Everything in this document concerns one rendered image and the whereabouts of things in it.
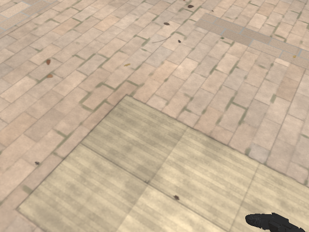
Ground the right robot hand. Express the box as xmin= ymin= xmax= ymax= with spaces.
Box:
xmin=245 ymin=213 xmax=305 ymax=232

